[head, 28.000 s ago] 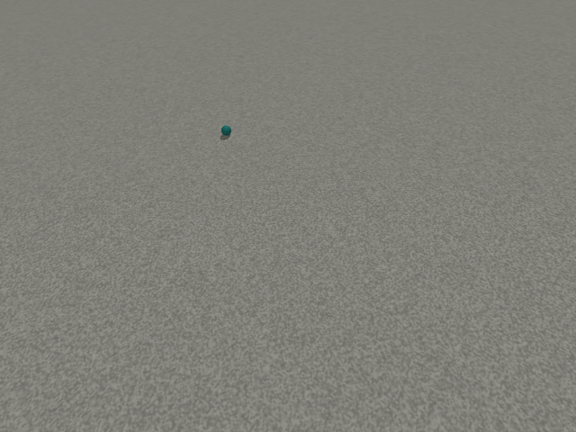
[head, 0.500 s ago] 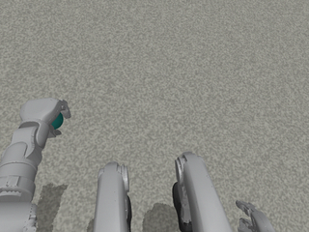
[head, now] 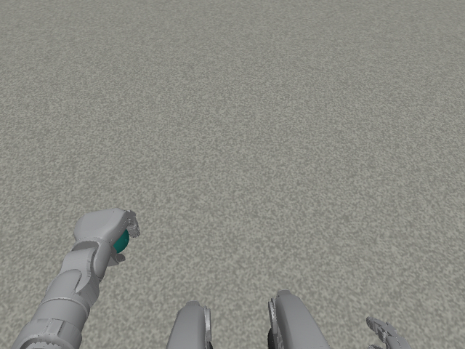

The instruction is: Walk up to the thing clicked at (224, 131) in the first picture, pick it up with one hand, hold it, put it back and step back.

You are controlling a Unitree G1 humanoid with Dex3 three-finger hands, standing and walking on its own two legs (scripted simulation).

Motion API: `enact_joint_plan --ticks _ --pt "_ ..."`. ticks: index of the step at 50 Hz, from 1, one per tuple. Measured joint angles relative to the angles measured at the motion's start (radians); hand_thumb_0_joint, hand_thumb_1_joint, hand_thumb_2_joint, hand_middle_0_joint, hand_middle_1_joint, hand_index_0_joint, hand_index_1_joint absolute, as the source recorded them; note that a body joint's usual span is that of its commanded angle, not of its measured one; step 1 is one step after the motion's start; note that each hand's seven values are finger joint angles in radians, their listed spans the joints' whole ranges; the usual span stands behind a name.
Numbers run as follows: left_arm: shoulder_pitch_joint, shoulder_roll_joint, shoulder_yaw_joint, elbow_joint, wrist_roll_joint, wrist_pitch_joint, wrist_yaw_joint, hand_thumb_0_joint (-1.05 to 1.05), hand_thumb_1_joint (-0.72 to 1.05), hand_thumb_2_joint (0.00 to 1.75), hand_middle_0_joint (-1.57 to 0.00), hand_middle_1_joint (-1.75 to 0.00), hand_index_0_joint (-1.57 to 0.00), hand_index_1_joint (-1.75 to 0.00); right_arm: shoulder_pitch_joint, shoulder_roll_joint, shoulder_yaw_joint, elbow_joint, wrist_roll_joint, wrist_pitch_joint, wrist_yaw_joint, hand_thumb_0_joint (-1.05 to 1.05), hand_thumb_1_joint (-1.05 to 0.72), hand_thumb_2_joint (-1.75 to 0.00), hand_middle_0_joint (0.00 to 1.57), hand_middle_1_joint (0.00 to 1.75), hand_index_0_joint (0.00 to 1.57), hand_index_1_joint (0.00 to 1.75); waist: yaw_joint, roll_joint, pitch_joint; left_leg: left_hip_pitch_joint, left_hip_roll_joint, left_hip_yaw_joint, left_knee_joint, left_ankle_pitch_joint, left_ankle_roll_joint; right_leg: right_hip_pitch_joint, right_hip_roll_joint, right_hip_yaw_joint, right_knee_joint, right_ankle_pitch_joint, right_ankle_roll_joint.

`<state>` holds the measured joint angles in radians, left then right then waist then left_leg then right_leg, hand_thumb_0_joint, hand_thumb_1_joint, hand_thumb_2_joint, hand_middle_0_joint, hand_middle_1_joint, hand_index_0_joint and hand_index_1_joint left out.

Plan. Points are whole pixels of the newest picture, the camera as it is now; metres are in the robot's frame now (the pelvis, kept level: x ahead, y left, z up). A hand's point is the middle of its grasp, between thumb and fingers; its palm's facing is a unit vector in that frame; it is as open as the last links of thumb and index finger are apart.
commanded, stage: lift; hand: left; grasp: from above
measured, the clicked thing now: (112, 238) +0.37 +0.25 -0.09
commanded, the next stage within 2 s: hold in 0.50 s
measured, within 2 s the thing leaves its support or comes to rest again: neither
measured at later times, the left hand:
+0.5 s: hand (105, 219) +0.36 +0.22 +0.02, palm faces -0.45 -0.09 -0.89, open 7.2 cm
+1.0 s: hand (94, 203) +0.37 +0.23 +0.06, palm faces -0.45 -0.06 -0.89, open 7.2 cm
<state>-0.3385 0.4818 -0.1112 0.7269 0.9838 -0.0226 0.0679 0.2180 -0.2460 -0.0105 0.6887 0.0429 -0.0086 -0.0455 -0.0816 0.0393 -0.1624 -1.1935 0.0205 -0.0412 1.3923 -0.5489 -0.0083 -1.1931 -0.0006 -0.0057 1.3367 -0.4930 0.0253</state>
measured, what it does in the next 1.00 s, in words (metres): rises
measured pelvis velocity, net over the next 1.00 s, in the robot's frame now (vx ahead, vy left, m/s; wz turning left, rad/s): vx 0.06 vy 0.00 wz -0.01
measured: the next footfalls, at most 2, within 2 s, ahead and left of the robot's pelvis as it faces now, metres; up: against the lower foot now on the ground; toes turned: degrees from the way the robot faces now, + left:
none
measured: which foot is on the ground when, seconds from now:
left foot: down 0.00-1.00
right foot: down 0.00-1.00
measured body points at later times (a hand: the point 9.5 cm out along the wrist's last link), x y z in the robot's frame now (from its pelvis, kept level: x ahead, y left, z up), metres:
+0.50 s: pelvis +0.04 +0.00 +0.09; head +0.10 -0.01 +0.54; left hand +0.38 +0.23 +0.07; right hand +0.13 -0.27 -0.03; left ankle +0.06 +0.12 -0.60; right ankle +0.08 -0.14 -0.60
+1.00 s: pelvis +0.06 +0.00 +0.12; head +0.09 -0.01 +0.57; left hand +0.39 +0.23 +0.11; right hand +0.17 -0.26 +0.00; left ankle +0.06 +0.12 -0.60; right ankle +0.08 -0.14 -0.60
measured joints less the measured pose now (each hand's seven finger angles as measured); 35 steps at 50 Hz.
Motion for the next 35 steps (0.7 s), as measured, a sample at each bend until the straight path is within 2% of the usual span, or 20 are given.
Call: enact_joint_plan --ticks 10,16,29,35 --pt "0.013 -0.058 -0.037 0.063 0.015 0.022 0.057 -0.03 0.27 0.5 -0.61 -0.75 -0.84 -0.73 0.022 -0.005 -0.016 0.04 0.001 -0.025 -0.008 0.01 -0.91 -0.9 0.2 0.3 0.2 0.3 0.013 0.0 0.027 0.23 0.006 0.014 -0.21 0.052 -0.002 0.224 0.003 0.008 -0.203 0.05 -0.004" --pt "0.008 -0.08 -0.054 0.082 0.009 0.046 0.072 -0.03 0.27 0.51 -0.61 -0.75 -0.84 -0.73 0.031 0.0 -0.02 0.055 -0.002 -0.024 -0.008 0.01 -0.91 -0.9 0.2 0.3 0.2 0.3 0.018 -0.003 0.048 0.35 0.008 0.024 -0.323 0.082 -0.002 0.339 0.003 0.016 -0.31 0.08 -0.005" --pt "0.029 -0.097 -0.07 0.076 -0.01 0.067 0.05 -0.03 0.26 0.51 -0.62 -0.74 -0.85 -0.72 0.039 0.002 -0.025 0.055 -0.003 -0.014 -0.002 0.01 -0.9 -0.9 0.2 0.3 0.2 0.3 0.03 -0.002 0.074 0.548 0.005 0.038 -0.519 0.138 0.0 0.531 -0.001 0.025 -0.496 0.131 -0.003" --pt "0.046 -0.099 -0.076 0.061 0.004 0.055 0.038 -0.03 0.26 0.51 -0.62 -0.74 -0.85 -0.72 0.032 0.0 -0.028 0.051 -0.002 -0.008 0.0 0.01 -0.9 -0.9 0.2 0.3 0.2 0.3 0.038 -0.003 0.08 0.613 0.002 0.043 -0.579 0.154 0.002 0.595 -0.004 0.029 -0.553 0.145 -0.002"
